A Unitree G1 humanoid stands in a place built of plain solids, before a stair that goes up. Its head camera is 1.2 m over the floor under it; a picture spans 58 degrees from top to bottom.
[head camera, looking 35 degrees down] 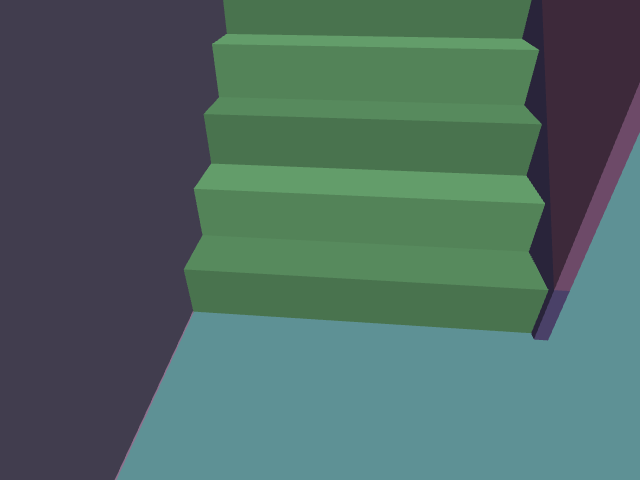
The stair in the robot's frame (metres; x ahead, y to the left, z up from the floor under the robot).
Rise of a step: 0.21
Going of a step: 0.22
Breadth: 1.28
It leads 5 degrees to the right of straight ahead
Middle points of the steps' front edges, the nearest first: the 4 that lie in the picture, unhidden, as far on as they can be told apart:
1.17 -0.14 0.21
1.39 -0.16 0.42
1.61 -0.18 0.63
1.83 -0.20 0.85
